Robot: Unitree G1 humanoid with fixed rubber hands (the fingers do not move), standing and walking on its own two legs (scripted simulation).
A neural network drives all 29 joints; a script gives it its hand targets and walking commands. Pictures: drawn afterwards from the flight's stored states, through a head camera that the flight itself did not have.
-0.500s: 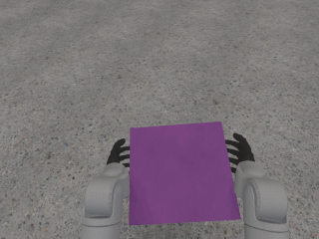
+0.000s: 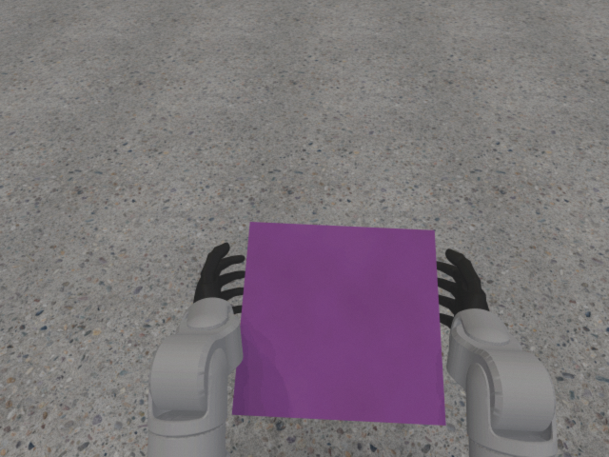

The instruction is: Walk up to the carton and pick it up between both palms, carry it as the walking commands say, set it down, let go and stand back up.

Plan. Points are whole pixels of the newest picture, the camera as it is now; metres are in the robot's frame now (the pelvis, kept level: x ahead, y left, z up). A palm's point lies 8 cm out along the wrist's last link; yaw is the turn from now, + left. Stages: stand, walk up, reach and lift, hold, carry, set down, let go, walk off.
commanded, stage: carry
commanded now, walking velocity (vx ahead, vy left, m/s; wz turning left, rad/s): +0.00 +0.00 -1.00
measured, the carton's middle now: (331, 322) +0.30 +0.02 +0.00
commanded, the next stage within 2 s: none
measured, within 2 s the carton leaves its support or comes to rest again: neither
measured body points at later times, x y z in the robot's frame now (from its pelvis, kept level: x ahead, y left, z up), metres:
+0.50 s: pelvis +0.05 -0.03 +0.01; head +0.11 -0.04 +0.46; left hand +0.38 -0.01 +0.08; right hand +0.27 -0.28 +0.10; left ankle +0.08 +0.09 -0.68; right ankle +0.04 -0.11 -0.72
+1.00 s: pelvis +0.10 -0.09 -0.01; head +0.12 -0.08 +0.44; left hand +0.40 -0.21 +0.08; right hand +0.18 -0.40 +0.08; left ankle +0.09 +0.09 -0.67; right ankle +0.06 -0.13 -0.72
